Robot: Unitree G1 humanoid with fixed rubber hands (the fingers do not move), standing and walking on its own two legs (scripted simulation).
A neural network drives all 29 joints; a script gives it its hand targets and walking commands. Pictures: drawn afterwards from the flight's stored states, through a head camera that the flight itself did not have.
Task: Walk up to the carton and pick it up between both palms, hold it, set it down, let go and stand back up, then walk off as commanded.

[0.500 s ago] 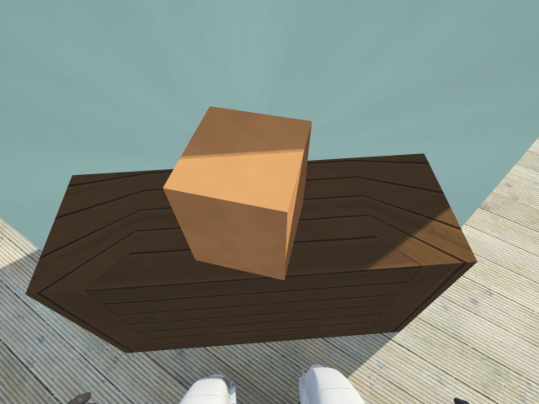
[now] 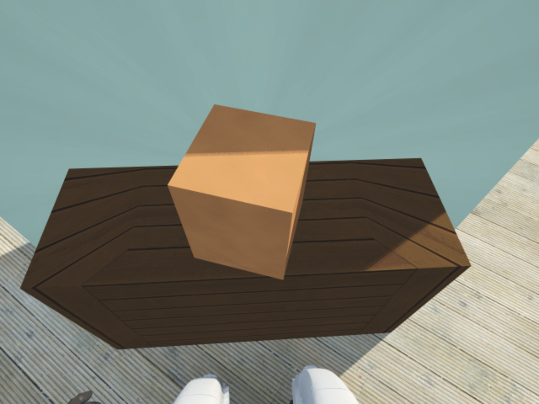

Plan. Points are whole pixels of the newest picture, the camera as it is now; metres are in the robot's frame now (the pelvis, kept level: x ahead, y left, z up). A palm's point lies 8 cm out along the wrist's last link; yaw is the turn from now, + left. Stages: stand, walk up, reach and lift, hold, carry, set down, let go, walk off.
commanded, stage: stand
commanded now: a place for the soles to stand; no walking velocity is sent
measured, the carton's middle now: (250, 195) +0.49 +0.03 -0.05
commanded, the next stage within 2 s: reach and lift in 0.28 s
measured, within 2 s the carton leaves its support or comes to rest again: neither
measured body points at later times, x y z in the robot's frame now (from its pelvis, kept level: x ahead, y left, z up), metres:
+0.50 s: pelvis +0.00 +0.00 -0.01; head +0.04 -0.01 +0.44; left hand +0.16 +0.30 -0.10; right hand +0.12 -0.30 -0.13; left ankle +0.04 +0.14 -0.69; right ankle +0.05 -0.11 -0.70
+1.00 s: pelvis +0.00 +0.00 +0.01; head +0.00 +0.02 +0.46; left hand +0.21 +0.27 -0.08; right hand +0.15 -0.26 -0.07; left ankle +0.04 +0.14 -0.70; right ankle +0.05 -0.11 -0.70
